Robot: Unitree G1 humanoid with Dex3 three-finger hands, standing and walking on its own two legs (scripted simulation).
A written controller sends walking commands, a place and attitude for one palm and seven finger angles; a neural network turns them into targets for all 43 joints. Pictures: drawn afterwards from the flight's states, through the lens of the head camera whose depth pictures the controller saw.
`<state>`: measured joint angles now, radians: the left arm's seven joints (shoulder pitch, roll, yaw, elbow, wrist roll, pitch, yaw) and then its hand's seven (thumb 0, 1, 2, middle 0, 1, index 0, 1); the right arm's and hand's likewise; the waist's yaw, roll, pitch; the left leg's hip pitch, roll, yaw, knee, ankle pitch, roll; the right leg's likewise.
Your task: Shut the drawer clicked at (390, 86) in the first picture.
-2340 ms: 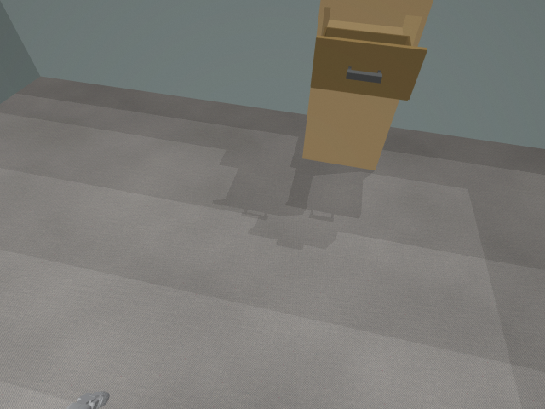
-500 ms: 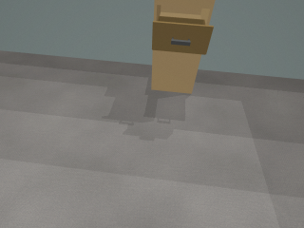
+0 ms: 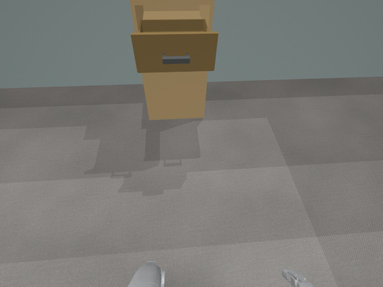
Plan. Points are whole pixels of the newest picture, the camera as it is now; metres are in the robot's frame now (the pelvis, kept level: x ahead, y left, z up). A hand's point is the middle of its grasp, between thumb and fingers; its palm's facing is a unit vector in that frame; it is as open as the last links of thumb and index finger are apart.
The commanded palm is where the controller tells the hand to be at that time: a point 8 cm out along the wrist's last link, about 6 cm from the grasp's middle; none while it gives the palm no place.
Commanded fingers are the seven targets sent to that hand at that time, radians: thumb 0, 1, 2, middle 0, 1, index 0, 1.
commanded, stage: walk to a spot facing it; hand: left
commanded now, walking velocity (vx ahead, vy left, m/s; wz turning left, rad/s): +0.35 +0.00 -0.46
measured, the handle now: (176, 57) +1.00 +0.16 -0.07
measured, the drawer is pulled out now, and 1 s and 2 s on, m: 0.30 0.30 0.30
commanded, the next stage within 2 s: turn to face it in 0.92 s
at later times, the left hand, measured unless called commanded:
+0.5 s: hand (135, 203) +0.35 +0.20 -0.16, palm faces -0.31 -0.94 -0.17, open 7.4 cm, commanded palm none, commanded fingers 0.00 0.90 0.90 -0.20 -0.30 -0.20 -0.30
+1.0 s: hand (186, 157) +0.53 +0.07 -0.16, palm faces -0.46 -0.86 -0.22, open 7.2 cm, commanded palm none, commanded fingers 0.00 0.90 0.90 -0.20 -0.30 -0.20 -0.30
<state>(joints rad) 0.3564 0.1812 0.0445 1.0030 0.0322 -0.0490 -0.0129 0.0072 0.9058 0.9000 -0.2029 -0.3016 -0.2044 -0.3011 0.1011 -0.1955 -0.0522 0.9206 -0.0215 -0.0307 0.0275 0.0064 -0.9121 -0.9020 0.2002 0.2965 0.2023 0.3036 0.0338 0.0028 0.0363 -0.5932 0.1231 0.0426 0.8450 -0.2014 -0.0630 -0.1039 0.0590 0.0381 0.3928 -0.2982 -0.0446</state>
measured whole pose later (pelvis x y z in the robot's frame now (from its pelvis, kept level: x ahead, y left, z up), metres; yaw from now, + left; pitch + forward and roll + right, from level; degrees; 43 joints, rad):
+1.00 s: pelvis +0.37 -0.07 +0.00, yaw -30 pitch +0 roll -1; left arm 0.24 0.20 0.06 0.98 0.03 -0.04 -0.01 0.00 0.93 0.90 -0.20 -0.30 -0.20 -0.30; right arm 0.15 -0.18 -0.05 0.93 -0.03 -0.03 0.01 0.00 -0.91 -0.90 0.20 0.30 0.20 0.30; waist 0.00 0.02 0.03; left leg -0.56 0.15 0.06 0.89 -0.25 -0.07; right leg -0.20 0.07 -0.04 0.44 -0.25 -0.07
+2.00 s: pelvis +0.45 -0.15 +0.00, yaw -3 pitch -2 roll +2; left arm 0.22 0.18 0.03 0.90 0.03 0.01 0.02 0.01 0.90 0.90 -0.20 -0.30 -0.20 -0.30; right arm 0.16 -0.28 -0.09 0.94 -0.02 0.09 0.03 0.01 -0.91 -0.90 0.20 0.30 0.20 0.30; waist -0.01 0.01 0.07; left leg -0.44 0.06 0.03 1.00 -0.42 -0.08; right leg -0.21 -0.13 -0.22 0.52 -0.28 -0.02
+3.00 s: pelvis +0.51 -0.09 +0.00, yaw +12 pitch -1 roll +0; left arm 0.49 0.08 0.02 1.15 0.03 -0.05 0.01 0.01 0.91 0.90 -0.20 -0.30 -0.20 -0.30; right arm 0.23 -0.18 -0.06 1.08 -0.02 0.01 0.03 0.01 -0.91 -0.90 0.20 0.30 0.20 0.30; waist 0.03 0.01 0.05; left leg -0.48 0.10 0.08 0.73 -0.24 0.01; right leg 0.03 -0.05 -0.14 0.32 -0.34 0.02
